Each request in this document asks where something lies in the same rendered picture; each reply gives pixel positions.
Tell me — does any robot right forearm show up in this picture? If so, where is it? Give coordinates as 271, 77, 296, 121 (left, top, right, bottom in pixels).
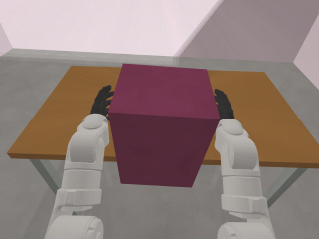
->
214, 119, 276, 239

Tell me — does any robot right hand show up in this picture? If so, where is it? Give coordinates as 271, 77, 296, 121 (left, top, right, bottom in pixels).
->
214, 89, 235, 120

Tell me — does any robot right upper arm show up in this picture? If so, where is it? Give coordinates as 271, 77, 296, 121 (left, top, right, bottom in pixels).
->
217, 222, 274, 239

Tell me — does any robot left forearm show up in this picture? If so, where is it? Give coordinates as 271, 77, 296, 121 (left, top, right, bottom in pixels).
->
44, 114, 109, 239

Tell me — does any robot left hand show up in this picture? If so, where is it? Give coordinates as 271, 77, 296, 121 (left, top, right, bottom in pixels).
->
90, 85, 114, 121

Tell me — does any robot left upper arm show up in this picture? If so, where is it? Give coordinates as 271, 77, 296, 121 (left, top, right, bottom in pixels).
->
45, 215, 104, 239

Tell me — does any table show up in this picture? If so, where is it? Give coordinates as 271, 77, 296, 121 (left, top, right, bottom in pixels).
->
7, 66, 319, 223

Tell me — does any carton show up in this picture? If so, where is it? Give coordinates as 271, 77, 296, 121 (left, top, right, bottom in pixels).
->
108, 63, 221, 188

